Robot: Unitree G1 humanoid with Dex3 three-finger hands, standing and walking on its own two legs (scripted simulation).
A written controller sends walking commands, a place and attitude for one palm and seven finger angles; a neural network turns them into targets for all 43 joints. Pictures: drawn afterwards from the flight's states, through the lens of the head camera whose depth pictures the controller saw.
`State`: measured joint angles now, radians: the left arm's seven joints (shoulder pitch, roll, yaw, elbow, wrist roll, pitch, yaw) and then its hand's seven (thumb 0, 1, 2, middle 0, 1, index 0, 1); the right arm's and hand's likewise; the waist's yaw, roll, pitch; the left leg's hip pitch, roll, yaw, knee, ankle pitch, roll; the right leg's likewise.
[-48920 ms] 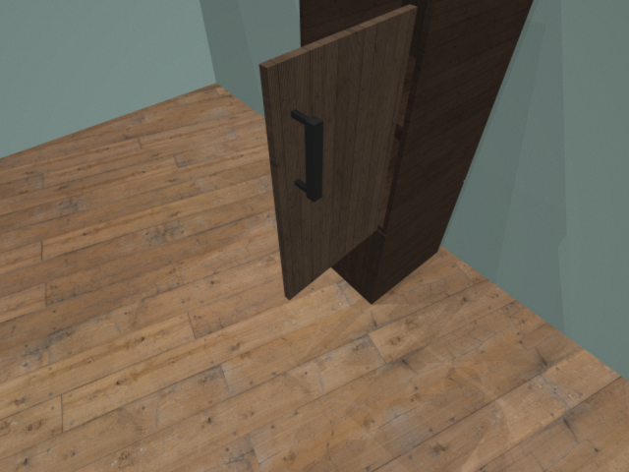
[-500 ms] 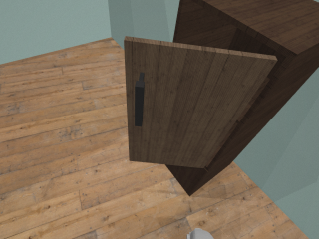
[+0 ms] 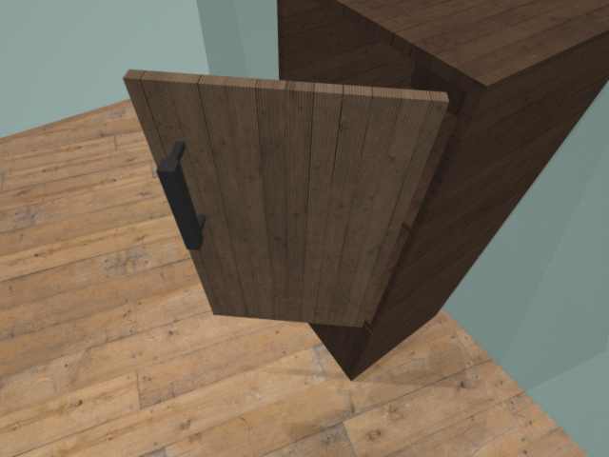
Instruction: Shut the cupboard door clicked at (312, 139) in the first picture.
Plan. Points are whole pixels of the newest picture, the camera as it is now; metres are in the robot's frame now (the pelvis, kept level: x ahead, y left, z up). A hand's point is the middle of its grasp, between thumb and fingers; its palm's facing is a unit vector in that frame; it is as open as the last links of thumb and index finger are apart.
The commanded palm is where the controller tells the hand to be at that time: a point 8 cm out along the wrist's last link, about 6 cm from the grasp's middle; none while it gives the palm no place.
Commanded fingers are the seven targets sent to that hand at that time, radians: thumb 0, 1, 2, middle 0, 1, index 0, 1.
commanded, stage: come to a stop and stand still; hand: left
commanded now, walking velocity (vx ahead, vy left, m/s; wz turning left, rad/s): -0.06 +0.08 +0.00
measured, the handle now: (187, 199) +0.41 +0.20 +0.10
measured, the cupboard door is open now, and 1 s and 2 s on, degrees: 51 51 51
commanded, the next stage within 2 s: look again from close up in 1.72 s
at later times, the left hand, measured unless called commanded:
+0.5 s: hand out of the picture -0.01 +0.22 -0.16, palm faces +0.00 -0.96 -0.27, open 7.4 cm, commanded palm none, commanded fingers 0.00 0.90 0.90 -0.20 -0.30 -0.20 -0.30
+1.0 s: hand out of the picture +0.00 +0.17 -0.16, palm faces -0.03 -0.98 -0.20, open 7.3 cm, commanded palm none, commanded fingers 0.00 0.90 0.90 -0.20 -0.30 -0.20 -0.30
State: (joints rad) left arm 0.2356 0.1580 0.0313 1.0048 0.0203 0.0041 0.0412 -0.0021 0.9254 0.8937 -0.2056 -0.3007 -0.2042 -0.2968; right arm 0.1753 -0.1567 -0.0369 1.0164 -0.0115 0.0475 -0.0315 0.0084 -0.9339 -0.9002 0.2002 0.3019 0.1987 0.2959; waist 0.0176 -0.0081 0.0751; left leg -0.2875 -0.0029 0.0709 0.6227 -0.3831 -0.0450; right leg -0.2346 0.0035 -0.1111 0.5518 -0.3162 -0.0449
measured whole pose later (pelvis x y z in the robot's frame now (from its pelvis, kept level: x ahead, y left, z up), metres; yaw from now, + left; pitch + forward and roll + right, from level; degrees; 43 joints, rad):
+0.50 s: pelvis -0.04 +0.03 +0.00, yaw -1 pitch -1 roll +0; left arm 0.31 0.19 0.00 0.99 0.03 0.01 0.03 0.00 0.91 0.89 -0.20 -0.30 -0.20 -0.30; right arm 0.27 -0.20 -0.02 0.95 -0.02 0.02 0.00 0.00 -0.93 -0.90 0.20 0.30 0.20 0.30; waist 0.01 0.04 0.01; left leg -0.27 -0.05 0.13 0.50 -0.22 0.09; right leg -0.27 -0.04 0.00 0.56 -0.28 0.01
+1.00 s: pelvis +0.00 +0.00 +0.01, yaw -2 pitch +0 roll +1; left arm 0.28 0.15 -0.03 1.09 0.01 -0.02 0.04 0.01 0.93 0.89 -0.20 -0.30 -0.20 -0.30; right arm 0.29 -0.15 0.02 1.11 -0.02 -0.02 -0.02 0.01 -0.92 -0.90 0.20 0.30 0.20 0.30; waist -0.01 0.01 0.03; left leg -0.20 -0.02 0.11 0.41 -0.22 0.05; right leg -0.20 -0.01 -0.01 0.46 -0.26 -0.01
